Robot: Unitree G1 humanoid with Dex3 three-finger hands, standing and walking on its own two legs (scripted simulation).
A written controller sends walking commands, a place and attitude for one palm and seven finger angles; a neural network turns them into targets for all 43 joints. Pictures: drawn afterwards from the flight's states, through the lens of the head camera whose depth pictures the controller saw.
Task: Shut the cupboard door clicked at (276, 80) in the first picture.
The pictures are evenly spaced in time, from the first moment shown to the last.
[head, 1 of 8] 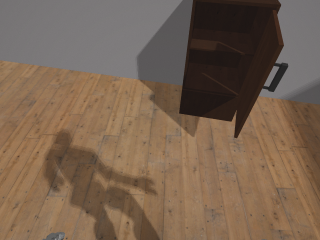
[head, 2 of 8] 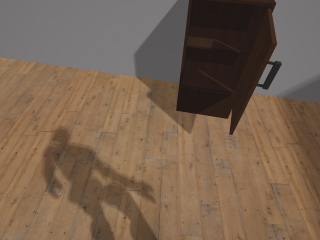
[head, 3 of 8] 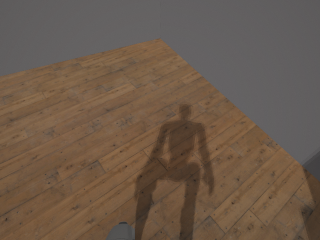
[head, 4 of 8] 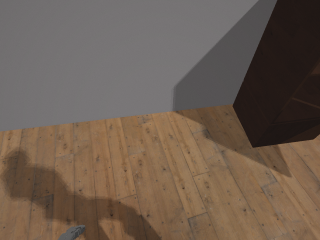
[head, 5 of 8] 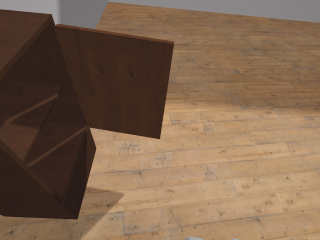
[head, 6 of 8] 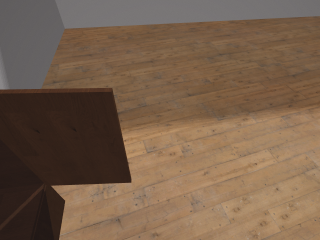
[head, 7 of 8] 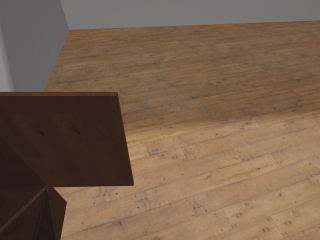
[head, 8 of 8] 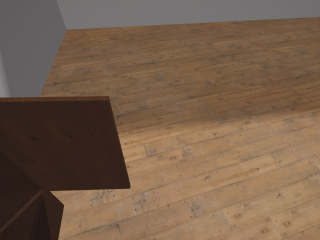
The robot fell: no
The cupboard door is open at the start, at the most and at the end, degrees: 83 83 83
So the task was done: no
